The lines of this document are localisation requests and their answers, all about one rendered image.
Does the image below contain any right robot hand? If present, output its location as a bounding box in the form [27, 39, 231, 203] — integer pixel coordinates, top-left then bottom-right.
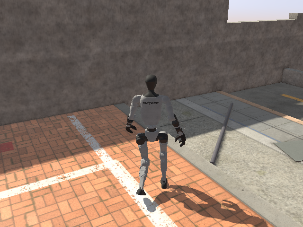
[175, 134, 186, 147]

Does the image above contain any left robot hand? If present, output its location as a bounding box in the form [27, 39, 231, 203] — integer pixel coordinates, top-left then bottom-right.
[126, 125, 137, 133]

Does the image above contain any robot right thigh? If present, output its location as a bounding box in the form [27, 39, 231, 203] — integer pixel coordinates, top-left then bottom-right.
[158, 131, 168, 160]

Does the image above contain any robot left forearm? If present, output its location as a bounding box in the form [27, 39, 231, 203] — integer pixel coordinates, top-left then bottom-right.
[126, 114, 133, 127]

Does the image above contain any left robot foot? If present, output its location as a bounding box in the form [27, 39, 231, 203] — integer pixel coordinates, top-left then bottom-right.
[136, 188, 146, 195]

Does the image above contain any robot right forearm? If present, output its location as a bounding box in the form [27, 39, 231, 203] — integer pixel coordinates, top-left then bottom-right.
[172, 114, 184, 136]

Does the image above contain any robot right upper arm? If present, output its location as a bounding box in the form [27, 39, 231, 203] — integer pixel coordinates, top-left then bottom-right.
[161, 95, 176, 122]

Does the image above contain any robot left upper arm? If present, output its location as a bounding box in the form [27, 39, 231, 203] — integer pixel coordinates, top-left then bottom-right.
[128, 95, 142, 120]

